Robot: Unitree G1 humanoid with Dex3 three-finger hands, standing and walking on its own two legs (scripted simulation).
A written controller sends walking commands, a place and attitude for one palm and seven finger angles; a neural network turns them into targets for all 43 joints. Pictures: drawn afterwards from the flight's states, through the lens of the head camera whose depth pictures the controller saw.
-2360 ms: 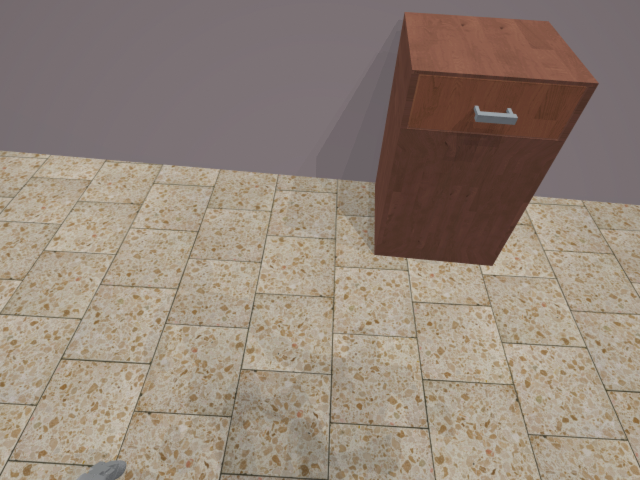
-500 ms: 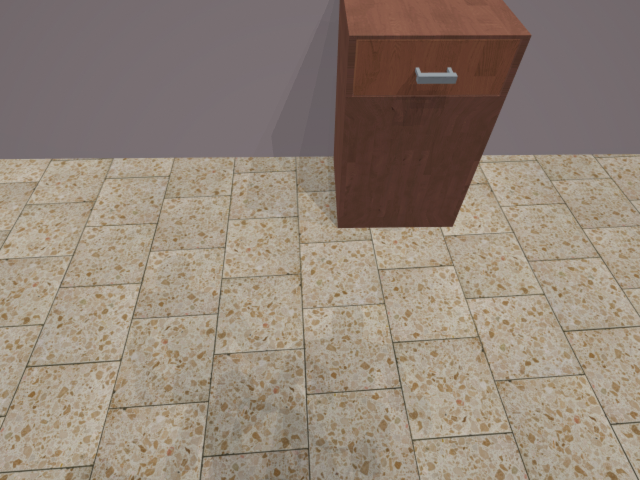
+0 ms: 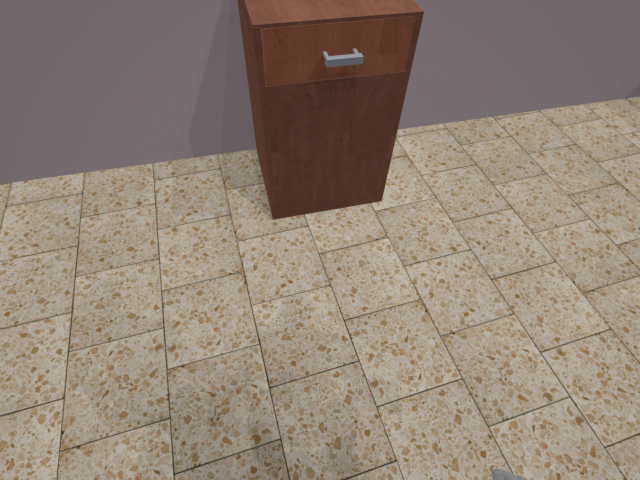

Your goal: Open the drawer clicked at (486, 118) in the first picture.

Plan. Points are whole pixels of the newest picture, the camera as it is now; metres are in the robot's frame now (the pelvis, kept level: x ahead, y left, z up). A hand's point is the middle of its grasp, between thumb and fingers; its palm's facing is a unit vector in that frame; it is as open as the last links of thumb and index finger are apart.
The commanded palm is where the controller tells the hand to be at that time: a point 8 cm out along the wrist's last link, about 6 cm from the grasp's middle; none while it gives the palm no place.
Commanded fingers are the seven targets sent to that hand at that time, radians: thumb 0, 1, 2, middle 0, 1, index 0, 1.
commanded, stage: walk to a spot facing it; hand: left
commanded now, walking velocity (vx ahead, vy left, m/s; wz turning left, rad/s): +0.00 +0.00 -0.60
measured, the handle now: (342, 56) +1.18 +0.07 -0.08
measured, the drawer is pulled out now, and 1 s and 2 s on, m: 0.00 0.00 0.00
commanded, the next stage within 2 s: turn to face it in 1.92 s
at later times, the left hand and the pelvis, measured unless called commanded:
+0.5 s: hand (236, 452) +0.17 +0.14 -0.16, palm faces -0.32 -0.91 -0.25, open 7.4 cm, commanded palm none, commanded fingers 0.00 0.90 0.90 -0.20 -0.30 -0.20 -0.30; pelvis -0.01 -0.02 -0.02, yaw -19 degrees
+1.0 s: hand (268, 374) +0.29 +0.12 -0.18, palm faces -0.52 -0.84 -0.17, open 7.4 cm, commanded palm none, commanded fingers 0.00 0.90 0.90 -0.20 -0.30 -0.20 -0.30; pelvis +0.16 -0.04 +0.00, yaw -36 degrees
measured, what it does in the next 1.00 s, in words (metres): walks ahead, turning right: left foot, then right foot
